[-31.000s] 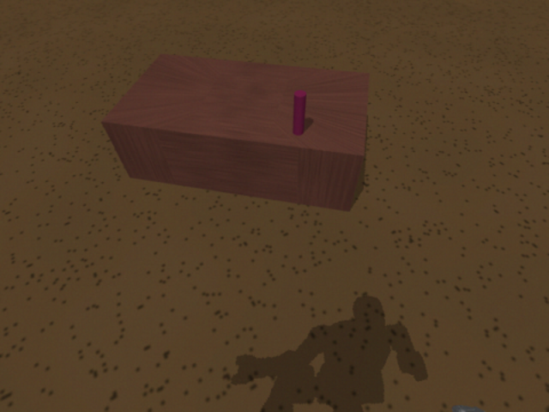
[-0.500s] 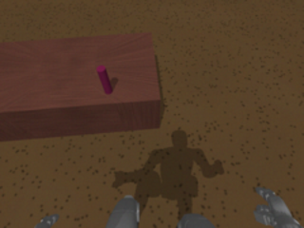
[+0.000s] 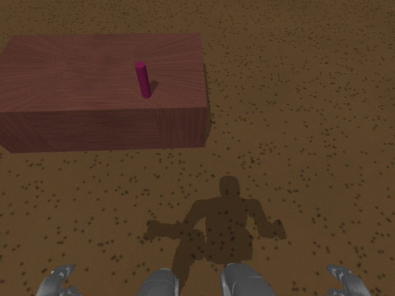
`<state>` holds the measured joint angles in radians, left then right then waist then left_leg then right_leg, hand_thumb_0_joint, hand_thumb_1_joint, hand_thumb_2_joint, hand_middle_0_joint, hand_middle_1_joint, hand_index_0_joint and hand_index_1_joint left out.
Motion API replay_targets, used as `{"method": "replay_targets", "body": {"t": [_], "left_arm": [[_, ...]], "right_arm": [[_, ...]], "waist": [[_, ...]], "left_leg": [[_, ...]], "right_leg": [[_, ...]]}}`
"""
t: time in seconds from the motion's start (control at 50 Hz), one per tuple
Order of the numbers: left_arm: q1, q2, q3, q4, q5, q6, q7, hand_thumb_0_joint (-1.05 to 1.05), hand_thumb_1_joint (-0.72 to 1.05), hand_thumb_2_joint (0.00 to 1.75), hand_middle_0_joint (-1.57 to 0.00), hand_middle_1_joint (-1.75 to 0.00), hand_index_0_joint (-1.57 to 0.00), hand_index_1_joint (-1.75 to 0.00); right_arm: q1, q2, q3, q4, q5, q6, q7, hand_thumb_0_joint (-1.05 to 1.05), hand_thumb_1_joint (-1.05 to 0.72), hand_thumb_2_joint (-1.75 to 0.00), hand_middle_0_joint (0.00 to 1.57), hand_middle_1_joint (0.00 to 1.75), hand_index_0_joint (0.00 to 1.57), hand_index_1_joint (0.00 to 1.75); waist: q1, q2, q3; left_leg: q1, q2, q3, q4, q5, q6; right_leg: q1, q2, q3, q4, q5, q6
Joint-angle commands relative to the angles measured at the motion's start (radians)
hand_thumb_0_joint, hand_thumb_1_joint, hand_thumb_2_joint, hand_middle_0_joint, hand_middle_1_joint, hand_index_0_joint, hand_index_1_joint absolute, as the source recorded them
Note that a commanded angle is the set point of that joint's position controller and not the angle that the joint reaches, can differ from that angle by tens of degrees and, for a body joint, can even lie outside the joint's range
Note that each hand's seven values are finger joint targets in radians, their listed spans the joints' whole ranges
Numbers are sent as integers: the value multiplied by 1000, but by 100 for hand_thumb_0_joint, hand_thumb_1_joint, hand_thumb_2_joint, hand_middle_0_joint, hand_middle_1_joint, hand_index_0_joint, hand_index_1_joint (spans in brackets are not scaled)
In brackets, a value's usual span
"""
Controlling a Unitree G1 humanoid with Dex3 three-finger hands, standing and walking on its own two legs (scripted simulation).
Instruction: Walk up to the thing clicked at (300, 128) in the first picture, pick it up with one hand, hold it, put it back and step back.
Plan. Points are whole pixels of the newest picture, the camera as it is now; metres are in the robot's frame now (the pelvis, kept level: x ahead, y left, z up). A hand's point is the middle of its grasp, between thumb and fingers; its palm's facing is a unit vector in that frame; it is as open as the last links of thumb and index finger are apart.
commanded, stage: step back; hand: left
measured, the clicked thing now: (143, 80) +0.98 +0.27 -0.31
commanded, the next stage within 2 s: stand in 1.26 s
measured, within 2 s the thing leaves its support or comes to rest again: neither
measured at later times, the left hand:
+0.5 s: hand out of the picture -0.07 +0.28 -0.14, palm faces +0.06 -0.90 -0.43, open 7.4 cm
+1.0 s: hand out of the picture -0.03 +0.26 -0.15, palm faces +0.08 -0.92 -0.39, open 7.4 cm
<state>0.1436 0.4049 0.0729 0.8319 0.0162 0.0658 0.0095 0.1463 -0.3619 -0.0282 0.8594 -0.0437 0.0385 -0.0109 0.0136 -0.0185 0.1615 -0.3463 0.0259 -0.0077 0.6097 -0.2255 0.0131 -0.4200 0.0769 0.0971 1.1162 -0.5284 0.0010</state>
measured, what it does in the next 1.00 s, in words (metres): steps on the spot: right foot, then left foot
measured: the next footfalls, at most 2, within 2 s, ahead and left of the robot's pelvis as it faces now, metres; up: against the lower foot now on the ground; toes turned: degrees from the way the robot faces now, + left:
right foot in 0.10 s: -0.03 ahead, -0.13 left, +0.00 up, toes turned +2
left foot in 0.42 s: -0.06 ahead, +0.12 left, +0.00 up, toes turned +1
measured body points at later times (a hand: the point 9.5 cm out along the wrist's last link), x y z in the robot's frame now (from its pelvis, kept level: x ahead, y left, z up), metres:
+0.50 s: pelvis -0.10 -0.01 +0.00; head -0.09 -0.02 +0.45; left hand -0.07 +0.33 -0.11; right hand -0.03 -0.32 -0.13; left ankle -0.10 +0.12 -0.73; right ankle -0.09 -0.13 -0.71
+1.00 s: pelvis -0.06 -0.01 +0.00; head -0.03 -0.01 +0.45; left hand -0.03 +0.31 -0.12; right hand +0.05 -0.32 -0.13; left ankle -0.01 +0.13 -0.73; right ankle -0.07 -0.13 -0.73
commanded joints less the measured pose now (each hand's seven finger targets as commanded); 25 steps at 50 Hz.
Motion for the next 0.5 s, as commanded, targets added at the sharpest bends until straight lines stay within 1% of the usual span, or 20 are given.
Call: {"method": "replay_targets", "body": {"t": [0.0, 0.04, 0.06, 0.08, 0.1, 0.12, 0.14, 0.16, 0.18, 0.22, 0.26, 0.3, 0.34, 0.36, 0.38, 0.4, 0.42, 0.44, 0.46, 0.48], "left_arm": [[48, 153, 42, -48, 5, -43, 1, 0, 90, 90, -20, -30, -20, -30], [128, 149, 46, 6, 7, -57, 0, 0, 90, 90, -20, -30, -20, -30], [164, 164, 53, 37, 16, -65, 4, 0, 90, 90, -20, -30, -20, -30], [166, 228, 70, 40, 34, -73, 7, 0, 90, 90, -20, -30, -20, -30], [101, 344, 99, 2, 35, -72, 7, 0, 90, 90, -20, -30, -20, -30], [24, 376, 101, -22, 36, -76, 12, 0, 90, 90, -20, -30, -20, -30], [-19, 318, 86, -35, 30, -83, 17, 0, 90, 90, -20, -30, -20, -30], [-67, 277, 69, -33, 27, -88, 20, 0, 90, 90, -20, -30, -20, -30], [-69, 259, 70, -28, 33, -91, 21, 0, 90, 90, -20, -30, -20, -30], [1, 244, 70, -11, 31, -100, 16, 0, 90, 90, -20, -30, -20, -30], [42, 246, 76, 5, 37, -102, 14, 0, 90, 90, -20, -30, -20, -30], [74, 268, 81, 19, 36, -101, 9, 0, 90, 90, -20, -30, -20, -30], [41, 273, 73, 19, 32, -95, 3, 0, 90, 90, -20, -30, -20, -30], [12, 264, 63, 16, 26, -89, 0, 0, 90, 90, -20, -30, -20, -30], [19, 236, 46, 15, 27, -83, -3, 0, 90, 90, -20, -30, -20, -30], [46, 187, 26, 18, 25, -79, -5, 0, 90, 90, -20, -30, -20, -30], [7, 133, 12, 8, 2, -83, -7, 0, 90, 90, -20, -30, -20, -30], [-46, 222, 44, 20, 8, -82, -3, 0, 90, 90, -20, -30, -20, -30], [-34, 215, 39, 27, 6, -86, -8, 0, 90, 90, -20, -30, -20, -30], [8, 191, 34, 42, -3, -91, -13, 0, 90, 90, -20, -30, -20, -30]], "right_arm": [[2, -271, -86, -82, 4, -14, -13, 0, -90, -90, 20, 30, 20, 30], [-22, -291, -86, -81, 12, 3, -6, 0, -90, -90, 20, 30, 20, 30], [-25, -267, -78, -77, 16, 11, -3, 0, -90, -90, 20, 30, 20, 30], [-11, -206, -61, -87, 19, 11, 0, 0, -90, -90, 20, 30, 20, 30], [-60, -174, -58, -115, 22, 6, -13, 0, -90, -90, 20, 30, 20, 30], [-87, -232, -82, -102, 24, 11, -20, 0, -90, -90, 20, 30, 20, 30], [-66, -254, -84, -83, 31, 8, -15, 0, -90, -90, 20, 30, 20, 30], [-32, -236, -79, -55, 33, 3, -14, 0, -90, -90, 20, 30, 20, 30], [-7, -233, -78, -43, 33, -3, -12, 0, -90, -90, 20, 30, 20, 30], [7, -229, -75, -28, 22, -15, -2, 0, -90, -90, 20, 30, 20, 30], [-13, -218, -69, -29, 14, -22, 7, 0, -90, -90, 20, 30, 20, 30], [-49, -212, -70, -32, 4, -33, 18, 0, -90, -90, 20, 30, 20, 30], [-19, -211, -76, -6, 6, -44, 22, 0, -90, -90, 20, 30, 20, 30], [36, -202, -79, 26, 12, -50, 23, 0, -90, -90, 20, 30, 20, 30], [80, -205, -87, 53, 12, -57, 22, 0, -90, -90, 20, 30, 20, 30], [119, -231, -101, 67, 4, -65, 17, 0, -90, -90, 20, 30, 20, 30], [115, -314, -108, 58, -1, -70, 14, 0, -90, -90, 20, 30, 20, 30], [107, -362, -117, 46, 3, -71, 18, 0, -90, -90, 20, 30, 20, 30], [61, -317, -104, 38, 1, -81, 16, 0, -90, -90, 20, 30, 20, 30], [25, -275, -86, 32, 2, -87, 13, 0, -90, -90, 20, 30, 20, 30]], "waist": [[-22, 208, -232], [14, 215, -263], [25, 157, -261], [17, -13, -200], [55, -189, -161], [57, -182, -89], [19, -77, -47], [-16, -34, -41], [-23, -65, -66], [12, -90, -98], [46, -117, -106], [72, -151, -95], [44, -172, -86], [12, -146, -96], [-10, -102, -115], [-29, 3, -141], [-51, 234, -138], [-68, 149, -68], [-35, 76, -52], [-6, 75, -73]], "left_leg": [[224, 207, -203, -128, 234, 208], [154, 179, -168, -84, 115, 166], [67, 142, -132, -13, 22, 128], [-160, 37, -100, 133, -182, 62], [-217, -89, -115, 272, -352, -2], [-139, -46, -213, 446, -356, -23], [-143, -61, -229, 520, -281, -22], [-175, -101, -205, 551, -228, -22], [-165, -104, -175, 556, -208, -29], [-162, -86, -141, 485, -188, -40], [-196, -52, -103, 312, -226, -44], [-157, -36, -71, 157, -292, -39], [-10, -24, -17, 10, -299, -20], [105, -46, 21, -108, -216, -7], [220, -67, 18, -198, -145, 11], [353, 0, -121, -242, -187, 37], [286, 225, -527, -373, -530, 138], [106, 311, -617, -422, -669, 237], [95, 284, -540, -396, -561, 226], [144, 234, -442, -360, -422, 199]], "right_leg": [[62, -57, -62, -373, 13, 8], [222, -37, -123, -653, 155, -17], [300, -41, -92, -742, 202, -30], [354, -165, 160, -767, 106, -66], [142, -432, 446, -844, 4, -209], [-63, -527, 548, -893, -54, -299], [-53, -455, 409, -835, 50, -268], [-1, -371, 264, -767, 195, -222], [31, -339, 205, -746, 217, -207], [126, -287, 159, -730, 143, -180], [238, -299, 177, -737, 14, -176], [250, -339, 220, -766, -97, -196], [145, -353, 206, -772, -91, -191], [96, -319, 142, -741, -67, -165], [51, -272, 84, -668, -26, -133], [-73, -220, 26, -539, -3, -98], [-194, -89, -94, -351, -33, -21], [-134, -107, -53, -224, -63, -19], [-103, -122, -18, -203, -1, -23], [-99, -130, -14, -224, 45, -22]]}}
